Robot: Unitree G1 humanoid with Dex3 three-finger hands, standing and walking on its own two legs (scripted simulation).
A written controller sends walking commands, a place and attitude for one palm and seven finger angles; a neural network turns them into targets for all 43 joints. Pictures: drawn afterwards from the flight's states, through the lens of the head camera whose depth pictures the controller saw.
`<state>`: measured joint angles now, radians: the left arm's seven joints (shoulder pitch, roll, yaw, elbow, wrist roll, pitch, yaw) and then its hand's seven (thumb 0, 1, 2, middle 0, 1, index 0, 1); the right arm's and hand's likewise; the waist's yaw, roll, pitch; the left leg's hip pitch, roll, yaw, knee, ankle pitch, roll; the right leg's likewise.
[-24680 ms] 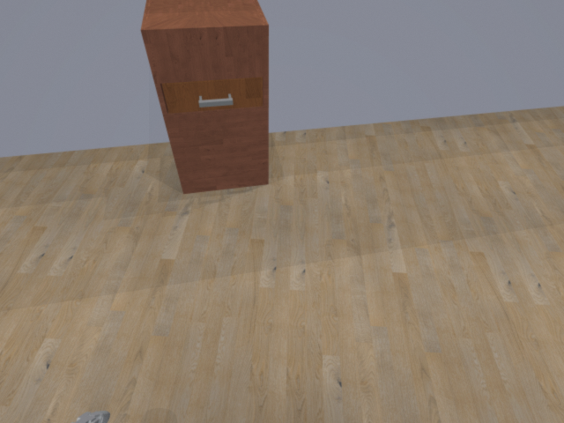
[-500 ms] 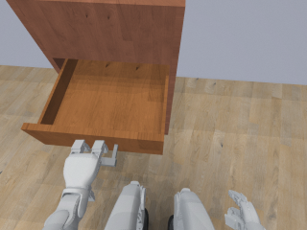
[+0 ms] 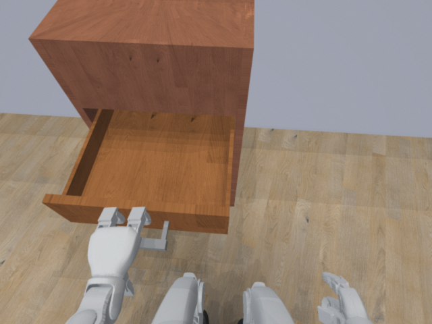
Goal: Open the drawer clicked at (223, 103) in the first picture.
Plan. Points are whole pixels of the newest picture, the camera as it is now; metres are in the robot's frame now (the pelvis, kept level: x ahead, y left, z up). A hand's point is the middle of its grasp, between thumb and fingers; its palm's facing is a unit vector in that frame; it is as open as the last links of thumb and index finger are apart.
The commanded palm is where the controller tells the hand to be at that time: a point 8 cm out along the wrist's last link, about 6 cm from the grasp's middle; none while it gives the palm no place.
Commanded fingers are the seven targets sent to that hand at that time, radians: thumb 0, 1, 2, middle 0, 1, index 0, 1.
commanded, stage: lift the hand off the handle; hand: left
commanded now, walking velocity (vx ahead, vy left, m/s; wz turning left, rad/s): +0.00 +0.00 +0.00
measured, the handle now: (138, 233) +0.30 +0.20 -0.11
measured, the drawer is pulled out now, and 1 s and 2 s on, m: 0.26 0.26 0.26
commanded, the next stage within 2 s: draw the hand back to the body in 1.54 s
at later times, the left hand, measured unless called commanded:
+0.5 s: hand (121, 246) +0.26 +0.21 -0.05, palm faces -0.08 -0.10 -0.99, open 13.4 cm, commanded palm +0.25 +0.20 +0.02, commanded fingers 0.00 -0.50 0.30 -0.30 -1.20 -0.30 -1.20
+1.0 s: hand (115, 237) +0.26 +0.20 +0.00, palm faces -0.04 -0.11 -0.99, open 13.8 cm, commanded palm +0.25 +0.19 +0.06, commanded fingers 0.00 -0.50 0.30 -0.30 -1.20 -0.30 -1.20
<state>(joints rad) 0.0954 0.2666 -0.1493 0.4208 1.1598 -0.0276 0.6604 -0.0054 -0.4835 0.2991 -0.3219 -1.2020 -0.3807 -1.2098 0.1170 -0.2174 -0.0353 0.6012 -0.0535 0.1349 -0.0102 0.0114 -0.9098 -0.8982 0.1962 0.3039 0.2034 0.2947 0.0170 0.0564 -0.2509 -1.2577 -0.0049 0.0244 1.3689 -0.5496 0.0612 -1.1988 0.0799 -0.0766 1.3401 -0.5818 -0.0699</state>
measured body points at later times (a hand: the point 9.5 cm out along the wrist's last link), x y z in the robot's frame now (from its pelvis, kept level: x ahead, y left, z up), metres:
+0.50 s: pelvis +0.02 +0.00 +0.03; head +0.10 +0.00 +0.47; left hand +0.26 +0.21 +0.01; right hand +0.20 -0.23 -0.09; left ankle +0.04 +0.08 -0.60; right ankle +0.02 -0.09 -0.60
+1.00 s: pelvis +0.03 +0.00 +0.05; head +0.09 -0.01 +0.50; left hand +0.26 +0.21 +0.05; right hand +0.21 -0.23 -0.06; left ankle +0.04 +0.08 -0.60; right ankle +0.02 -0.09 -0.60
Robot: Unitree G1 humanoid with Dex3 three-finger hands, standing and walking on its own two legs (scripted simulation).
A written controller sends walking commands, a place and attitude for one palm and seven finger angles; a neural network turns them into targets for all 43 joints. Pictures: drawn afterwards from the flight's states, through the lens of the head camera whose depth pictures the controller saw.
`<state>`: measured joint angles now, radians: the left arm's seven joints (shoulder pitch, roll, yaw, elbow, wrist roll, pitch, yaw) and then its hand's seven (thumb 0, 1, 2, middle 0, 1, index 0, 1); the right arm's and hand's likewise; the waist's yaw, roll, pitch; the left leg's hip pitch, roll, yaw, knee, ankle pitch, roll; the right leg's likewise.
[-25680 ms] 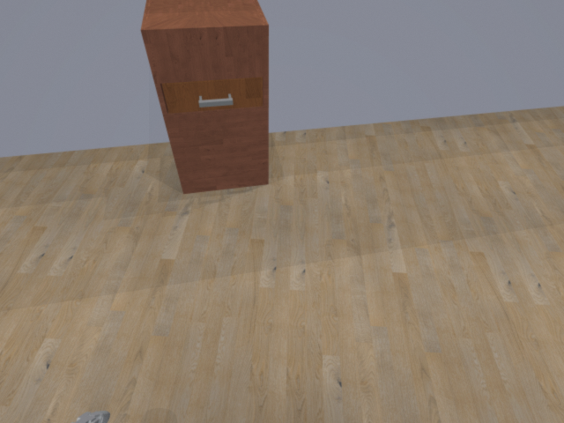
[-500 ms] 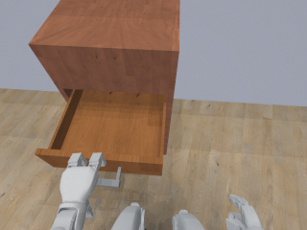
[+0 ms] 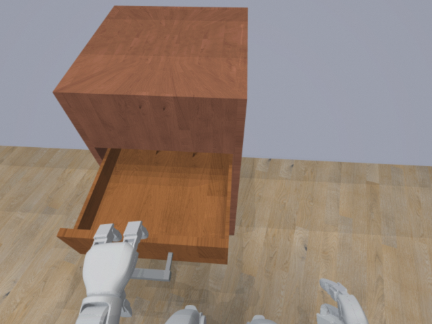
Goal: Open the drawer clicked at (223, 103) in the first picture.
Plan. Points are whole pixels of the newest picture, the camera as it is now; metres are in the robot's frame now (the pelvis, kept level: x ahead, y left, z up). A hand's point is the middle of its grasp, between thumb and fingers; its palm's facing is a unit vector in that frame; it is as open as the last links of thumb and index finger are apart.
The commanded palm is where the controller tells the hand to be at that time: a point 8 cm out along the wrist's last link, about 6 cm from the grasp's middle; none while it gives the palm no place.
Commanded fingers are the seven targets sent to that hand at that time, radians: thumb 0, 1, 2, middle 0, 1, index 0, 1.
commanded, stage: lift the hand off the handle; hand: left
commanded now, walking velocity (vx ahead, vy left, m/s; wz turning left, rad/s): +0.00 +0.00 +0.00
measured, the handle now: (143, 264) +0.27 +0.20 -0.16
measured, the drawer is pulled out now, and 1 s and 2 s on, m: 0.26 0.26 0.26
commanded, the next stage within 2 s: draw the hand back to the body in 0.54 s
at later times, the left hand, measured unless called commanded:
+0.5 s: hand (120, 264) +0.23 +0.19 -0.01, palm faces +0.00 -0.11 -0.99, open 13.8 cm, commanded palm +0.21 +0.19 +0.03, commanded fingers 0.00 -0.50 0.30 -0.30 -1.20 -0.30 -1.20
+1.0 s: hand (97, 265) +0.21 +0.21 +0.04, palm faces +0.01 -0.12 -0.99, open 13.8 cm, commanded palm +0.19 +0.21 +0.10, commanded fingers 0.00 -0.50 0.30 -0.30 -1.20 -0.30 -1.20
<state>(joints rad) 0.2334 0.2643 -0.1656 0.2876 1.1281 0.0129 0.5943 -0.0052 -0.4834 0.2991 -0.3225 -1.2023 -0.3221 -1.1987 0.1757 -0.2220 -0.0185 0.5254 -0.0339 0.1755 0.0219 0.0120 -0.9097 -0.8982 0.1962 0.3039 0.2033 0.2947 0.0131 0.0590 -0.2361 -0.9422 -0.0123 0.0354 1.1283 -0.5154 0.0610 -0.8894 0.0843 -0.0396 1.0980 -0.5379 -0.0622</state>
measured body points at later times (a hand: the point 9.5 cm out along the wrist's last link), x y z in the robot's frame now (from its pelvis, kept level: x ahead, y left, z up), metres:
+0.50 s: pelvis +0.00 +0.00 +0.02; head +0.04 -0.02 +0.47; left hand +0.23 +0.20 +0.04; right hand +0.18 -0.23 -0.09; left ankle +0.01 +0.08 -0.65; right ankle -0.01 -0.09 -0.65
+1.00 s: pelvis +0.01 -0.01 +0.04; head +0.02 -0.04 +0.49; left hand +0.21 +0.21 +0.09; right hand +0.19 -0.23 -0.06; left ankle +0.01 +0.08 -0.65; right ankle -0.01 -0.09 -0.65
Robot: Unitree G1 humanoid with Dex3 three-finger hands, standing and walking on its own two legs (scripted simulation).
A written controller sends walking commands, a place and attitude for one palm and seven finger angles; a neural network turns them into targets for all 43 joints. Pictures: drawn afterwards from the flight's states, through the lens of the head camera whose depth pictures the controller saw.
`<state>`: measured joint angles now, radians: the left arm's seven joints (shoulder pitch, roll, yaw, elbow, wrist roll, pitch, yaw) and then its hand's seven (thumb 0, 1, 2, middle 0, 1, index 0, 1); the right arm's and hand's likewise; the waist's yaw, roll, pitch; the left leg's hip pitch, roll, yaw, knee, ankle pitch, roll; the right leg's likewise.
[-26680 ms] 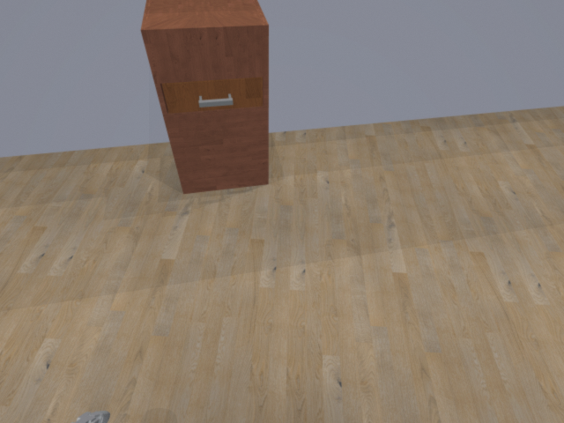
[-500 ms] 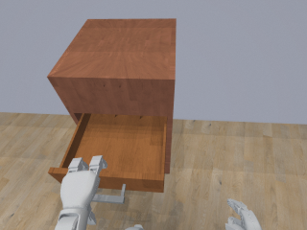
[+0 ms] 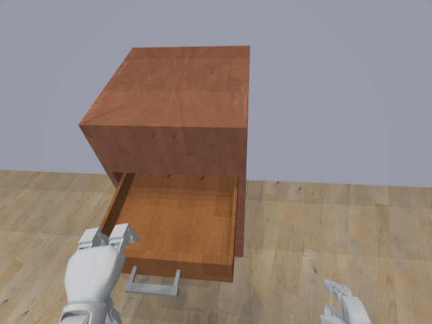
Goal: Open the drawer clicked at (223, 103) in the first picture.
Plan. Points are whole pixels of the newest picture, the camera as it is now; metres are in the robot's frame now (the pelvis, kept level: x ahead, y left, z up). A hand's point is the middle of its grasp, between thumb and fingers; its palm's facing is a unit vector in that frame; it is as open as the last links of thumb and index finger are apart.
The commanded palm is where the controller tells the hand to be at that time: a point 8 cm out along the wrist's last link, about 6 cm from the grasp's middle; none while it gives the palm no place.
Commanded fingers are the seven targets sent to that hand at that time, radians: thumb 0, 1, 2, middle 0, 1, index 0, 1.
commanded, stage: draw the hand back to the body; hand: left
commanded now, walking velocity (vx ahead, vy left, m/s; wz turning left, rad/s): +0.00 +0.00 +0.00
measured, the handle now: (154, 281) +0.26 +0.20 -0.20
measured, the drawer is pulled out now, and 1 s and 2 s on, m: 0.26 0.26 0.26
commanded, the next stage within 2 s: step back with the hand held close in 1.24 s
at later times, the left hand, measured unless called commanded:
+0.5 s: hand (93, 250) +0.21 +0.20 +0.12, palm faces +0.29 -0.89 -0.36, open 13.1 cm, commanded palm +0.16 +0.25 +0.15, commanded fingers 0.00 -0.01 0.51 -0.26 -0.88 -0.26 -0.88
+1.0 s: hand (31, 226) +0.19 +0.23 +0.21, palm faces +0.43 -0.80 -0.42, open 8.9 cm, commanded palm +0.14 +0.27 +0.22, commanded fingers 0.00 0.87 0.88 -0.20 -0.32 -0.20 -0.32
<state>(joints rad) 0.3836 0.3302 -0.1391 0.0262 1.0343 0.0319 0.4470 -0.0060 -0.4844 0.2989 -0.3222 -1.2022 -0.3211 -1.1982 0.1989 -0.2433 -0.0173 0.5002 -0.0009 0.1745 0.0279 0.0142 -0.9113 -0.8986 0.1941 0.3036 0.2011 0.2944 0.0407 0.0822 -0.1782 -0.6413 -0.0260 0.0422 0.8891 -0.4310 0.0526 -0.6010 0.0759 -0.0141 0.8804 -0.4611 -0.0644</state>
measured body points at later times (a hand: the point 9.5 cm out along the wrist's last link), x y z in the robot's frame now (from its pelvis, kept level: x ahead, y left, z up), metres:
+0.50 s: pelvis +0.02 -0.01 +0.04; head +0.01 -0.03 +0.48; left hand +0.19 +0.25 +0.14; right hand +0.21 -0.21 -0.05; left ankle +0.01 +0.09 -0.69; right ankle -0.02 -0.08 -0.69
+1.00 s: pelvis +0.03 -0.01 +0.05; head +0.01 -0.05 +0.50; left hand +0.17 +0.27 +0.23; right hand +0.24 -0.22 -0.03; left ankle +0.01 +0.09 -0.69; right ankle -0.02 -0.08 -0.69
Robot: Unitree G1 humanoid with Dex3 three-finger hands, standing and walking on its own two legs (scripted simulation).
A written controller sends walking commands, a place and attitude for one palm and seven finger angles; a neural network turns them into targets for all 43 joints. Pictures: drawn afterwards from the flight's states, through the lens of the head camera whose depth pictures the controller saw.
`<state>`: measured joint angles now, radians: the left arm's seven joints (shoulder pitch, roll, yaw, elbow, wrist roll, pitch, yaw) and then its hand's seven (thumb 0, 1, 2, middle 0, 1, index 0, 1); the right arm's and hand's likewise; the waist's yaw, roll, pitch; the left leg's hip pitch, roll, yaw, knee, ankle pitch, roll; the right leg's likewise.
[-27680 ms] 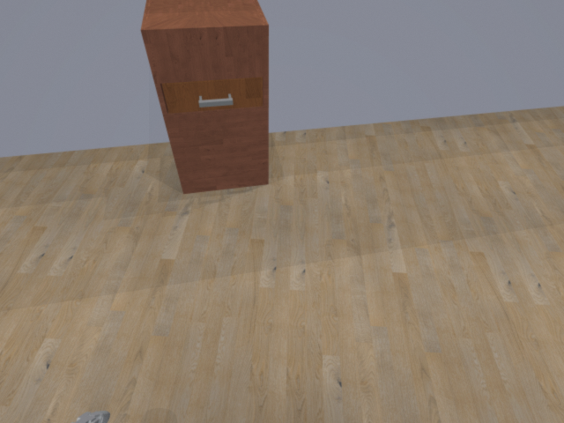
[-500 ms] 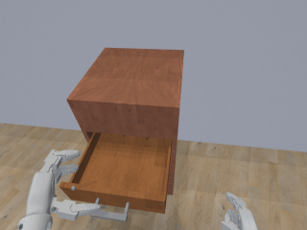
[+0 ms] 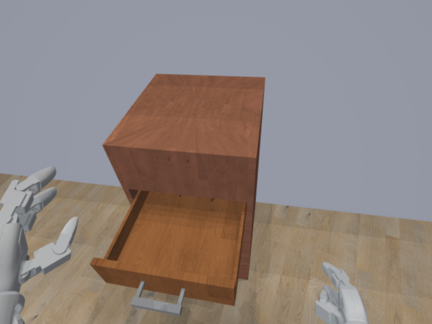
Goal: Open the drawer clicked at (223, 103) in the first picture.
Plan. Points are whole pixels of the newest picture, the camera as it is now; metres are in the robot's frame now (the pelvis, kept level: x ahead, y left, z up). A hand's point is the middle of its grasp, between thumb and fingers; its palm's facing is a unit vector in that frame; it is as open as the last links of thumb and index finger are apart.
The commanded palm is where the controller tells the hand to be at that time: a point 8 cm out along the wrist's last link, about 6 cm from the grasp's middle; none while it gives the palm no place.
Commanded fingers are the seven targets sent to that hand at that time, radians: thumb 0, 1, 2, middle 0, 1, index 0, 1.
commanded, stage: draw the hand back to the body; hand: left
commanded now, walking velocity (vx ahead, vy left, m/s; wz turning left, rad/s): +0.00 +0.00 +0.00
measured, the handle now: (159, 297) +0.25 +0.20 -0.25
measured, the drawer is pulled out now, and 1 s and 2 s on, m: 0.26 0.26 0.26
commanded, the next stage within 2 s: step back with the hand held close in 0.24 s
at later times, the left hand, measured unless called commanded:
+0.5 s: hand (51, 244) +0.17 +0.24 +0.17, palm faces +0.36 -0.80 -0.48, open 7.4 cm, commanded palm +0.11 +0.28 +0.18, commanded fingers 0.00 0.90 0.90 -0.20 -0.30 -0.20 -0.30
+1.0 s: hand (30, 273) +0.14 +0.26 +0.15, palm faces +0.29 -0.81 -0.50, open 7.4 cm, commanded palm +0.08 +0.30 +0.18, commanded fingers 0.00 0.90 0.90 -0.20 -0.30 -0.20 -0.30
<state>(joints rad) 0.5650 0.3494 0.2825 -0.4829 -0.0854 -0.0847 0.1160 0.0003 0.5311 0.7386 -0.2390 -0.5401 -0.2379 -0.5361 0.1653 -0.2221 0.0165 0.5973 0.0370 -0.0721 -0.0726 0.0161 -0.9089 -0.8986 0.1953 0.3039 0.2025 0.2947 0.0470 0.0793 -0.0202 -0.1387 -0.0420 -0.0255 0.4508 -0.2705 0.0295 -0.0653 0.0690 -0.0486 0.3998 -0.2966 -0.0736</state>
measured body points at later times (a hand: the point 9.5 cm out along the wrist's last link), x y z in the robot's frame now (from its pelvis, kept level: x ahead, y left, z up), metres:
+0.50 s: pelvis -0.02 +0.00 +0.00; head -0.01 -0.02 +0.45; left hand +0.15 +0.28 +0.19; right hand +0.17 -0.23 -0.09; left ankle -0.02 +0.10 -0.74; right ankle -0.05 -0.07 -0.74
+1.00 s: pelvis -0.05 +0.02 -0.01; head -0.02 +0.03 +0.44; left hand +0.12 +0.30 +0.18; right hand +0.14 -0.21 -0.08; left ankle -0.02 +0.10 -0.74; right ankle -0.05 -0.07 -0.74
